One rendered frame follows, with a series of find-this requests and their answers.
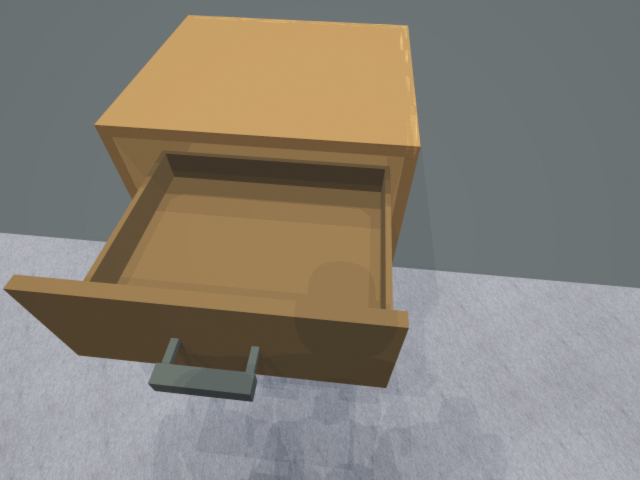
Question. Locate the cabinet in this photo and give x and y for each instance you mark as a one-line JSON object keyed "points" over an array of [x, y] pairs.
{"points": [[290, 89]]}

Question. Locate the drawer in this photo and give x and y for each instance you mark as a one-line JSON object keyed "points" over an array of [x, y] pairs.
{"points": [[225, 252]]}

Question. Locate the handle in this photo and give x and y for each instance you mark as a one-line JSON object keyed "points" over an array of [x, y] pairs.
{"points": [[208, 382]]}

